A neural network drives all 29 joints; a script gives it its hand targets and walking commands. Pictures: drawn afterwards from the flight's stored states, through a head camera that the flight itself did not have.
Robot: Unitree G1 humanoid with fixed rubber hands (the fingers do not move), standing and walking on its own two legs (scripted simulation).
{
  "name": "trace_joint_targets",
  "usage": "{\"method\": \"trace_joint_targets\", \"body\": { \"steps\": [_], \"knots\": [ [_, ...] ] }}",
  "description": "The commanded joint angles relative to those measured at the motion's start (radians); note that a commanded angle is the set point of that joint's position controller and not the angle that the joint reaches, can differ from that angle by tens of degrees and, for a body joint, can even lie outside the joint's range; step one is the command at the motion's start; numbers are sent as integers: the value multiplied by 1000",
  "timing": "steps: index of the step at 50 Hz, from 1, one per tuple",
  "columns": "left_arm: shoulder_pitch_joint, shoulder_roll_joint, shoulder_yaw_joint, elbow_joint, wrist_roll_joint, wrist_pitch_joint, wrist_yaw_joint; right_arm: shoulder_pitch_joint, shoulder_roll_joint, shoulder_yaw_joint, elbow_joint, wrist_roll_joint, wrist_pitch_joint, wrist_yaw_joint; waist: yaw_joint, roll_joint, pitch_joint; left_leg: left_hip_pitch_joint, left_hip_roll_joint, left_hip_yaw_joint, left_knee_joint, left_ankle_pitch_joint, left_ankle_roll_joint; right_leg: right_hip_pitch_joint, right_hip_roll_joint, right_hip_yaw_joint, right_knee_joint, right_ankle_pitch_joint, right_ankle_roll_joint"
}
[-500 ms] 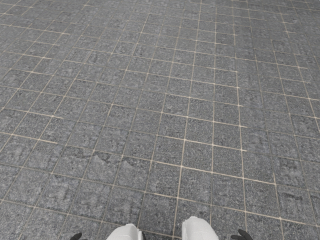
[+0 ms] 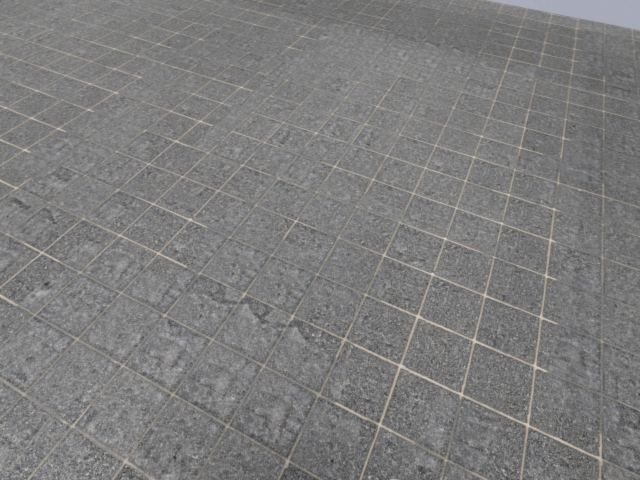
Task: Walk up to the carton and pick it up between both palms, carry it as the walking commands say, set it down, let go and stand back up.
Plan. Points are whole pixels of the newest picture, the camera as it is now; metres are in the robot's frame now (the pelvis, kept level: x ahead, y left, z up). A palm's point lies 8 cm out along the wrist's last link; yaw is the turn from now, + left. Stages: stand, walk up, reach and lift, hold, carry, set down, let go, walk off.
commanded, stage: walk up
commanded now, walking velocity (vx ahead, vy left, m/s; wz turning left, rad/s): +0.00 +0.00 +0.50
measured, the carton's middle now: out of the picture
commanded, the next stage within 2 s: none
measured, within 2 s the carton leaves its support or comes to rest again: neither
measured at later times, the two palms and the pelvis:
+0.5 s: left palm out of the picture -0.01 +0.25 -0.10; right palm out of the picture +0.05 -0.22 -0.14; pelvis -0.05 +0.00 +0.01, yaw +14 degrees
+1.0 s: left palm out of the picture -0.11 +0.27 -0.12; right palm out of the picture +0.07 -0.17 -0.12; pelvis -0.09 +0.01 +0.01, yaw +25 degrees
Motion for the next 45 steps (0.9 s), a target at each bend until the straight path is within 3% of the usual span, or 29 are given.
{"method": "trace_joint_targets", "body": {
  "steps": [1,2,3,4,6,7,9,14,16,18,19,20,21,22,23,24,25,26,29,31,33,34,35,36,37,38,40,41,45],
  "knots": [
    [25,200,71,-71,-14,1,0,36,-110,-18,-79,-16,-45,-7,-18,18,-128,132,53,-101,-350,225,61,-34,-177,176,-30,143,-13],
    [11,129,55,-115,-24,6,-4,62,-242,-47,-96,-23,-56,-13,-43,355,-138,212,314,-473,-479,503,171,-248,-11,84,244,-151,70],
    [-81,115,47,-144,-18,10,1,78,-258,-61,-82,-7,-59,-19,-74,339,-121,183,375,-502,-490,735,258,-288,25,196,416,-317,64],
    [-121,122,41,-163,-18,14,6,87,-219,-52,-77,-2,-64,-31,-82,313,-117,111,355,-485,-486,672,282,-277,21,240,472,-260,74],
    [-119,117,43,-135,-32,9,-3,23,-172,-42,-62,-9,-63,-39,-39,214,-55,105,255,-388,-462,674,246,-273,17,244,451,-166,68],
    [-75,122,42,-109,-29,7,-5,-1,-158,-39,-68,-12,-62,-48,-15,206,-70,125,224,-338,-451,713,230,-259,14,241,436,-131,65],
    [-47,135,46,-98,-28,9,-2,-13,-164,-41,-75,-11,-63,-53,2,216,-81,120,211,-319,-451,720,214,-234,27,221,405,-108,69],
    [-49,119,36,-92,-38,6,3,24,-174,-45,-74,0,-58,-47,-6,170,-94,138,195,-370,-434,690,229,-155,72,215,179,-166,64],
    [-23,114,32,-83,-43,1,5,10,-178,-47,-82,5,-54,-40,11,163,-107,109,180,-392,-435,647,218,-73,96,208,57,-148,55],
    [51,121,33,-56,-43,-10,10,-27,-172,-46,-100,13,-47,-33,60,139,-126,28,135,-375,-395,564,170,95,112,196,-171,-38,34],
    [116,160,41,-34,-39,-19,15,-46,-149,-37,-118,16,-48,-32,99,71,-147,-70,94,-342,-338,451,127,229,37,256,-279,19,7],
    [185,248,60,-16,-22,-28,18,-67,-85,-19,-155,20,-53,-31,137,-194,-156,-235,-35,-206,-113,218,69,335,-200,480,-389,38,-63],
    [149,296,70,-36,-15,-25,17,-51,-36,-9,-163,10,-49,-34,123,-367,-94,-342,-143,-81,130,-90,40,260,-378,625,-437,203,-146],
    [100,273,76,-48,-3,-18,18,-93,-68,-24,-163,-1,-37,-32,116,-289,-59,-334,-84,-110,298,-65,33,163,-385,606,-433,246,-210],
    [63,238,73,-52,3,-14,21,-118,-89,-34,-159,0,-29,-23,110,-248,-40,-293,-57,-117,355,-40,23,89,-341,535,-397,290,-216],
    [35,216,66,-60,2,-12,24,-73,-79,-37,-146,1,-26,-18,78,-206,-36,-260,-52,-109,378,-22,18,56,-289,451,-377,270,-182],
    [19,195,57,-67,-1,-8,25,-48,-68,-37,-141,0,-21,-11,68,-195,-42,-226,-42,-83,344,-4,16,30,-250,373,-374,225,-153],
    [-6,188,53,-77,-2,-8,26,-27,-55,-34,-136,3,-16,-4,52,-199,-43,-201,-41,-54,297,17,11,12,-218,311,-376,189,-124],
    [13,215,69,-62,6,-11,14,-60,-45,-14,-152,8,-16,8,72,-247,-28,-145,-40,2,107,-5,6,0,-201,264,-360,152,-113],
    [34,234,85,-46,15,-9,2,-66,-44,-7,-160,7,-23,6,84,-267,-68,-77,-58,46,2,-55,6,26,-217,255,-295,215,-115],
    [26,245,95,-39,9,-7,-5,-8,-38,-1,-143,-1,-32,-2,59,-253,-119,38,-74,89,-125,40,12,20,-239,236,-211,274,-96],
    [27,235,95,-38,6,-5,-7,33,-47,-2,-131,-6,-39,-8,34,-203,-135,121,-76,75,-208,145,19,-21,-230,215,-146,262,-64],
    [17,204,92,-48,4,-1,-11,77,-97,-14,-129,-14,-49,-13,-2,-82,-141,205,3,-54,-313,251,55,-112,-183,163,12,207,-7],
    [3,133,72,-91,0,3,-15,119,-237,-48,-146,-30,-61,-19,-35,295,-152,301,290,-463,-454,553,159,-340,-9,65,332,-121,71],
    [-90,114,56,-122,-7,11,-3,137,-243,-55,-133,-14,-66,-30,-59,305,-154,241,364,-527,-488,755,267,-351,23,209,459,-349,61],
    [-124,114,54,-138,-14,14,1,139,-214,-50,-112,-1,-71,-38,-54,263,-127,139,355,-508,-500,692,294,-295,20,238,503,-307,68],
    [-115,102,60,-115,-25,16,-11,72,-165,-38,-109,1,-71,-43,-15,179,-75,94,255,-395,-474,637,260,-277,9,253,481,-196,62],
    [-75,112,60,-97,-20,19,-14,42,-147,-32,-121,2,-70,-50,7,171,-84,100,224,-348,-467,621,241,-268,-1,258,450,-149,62],
    [-55,116,58,-85,-15,21,-10,64,-155,-30,-118,3,-72,-51,13,187,-113,116,212,-371,-447,658,229,-214,32,226,317,-143,59]
  ]
}}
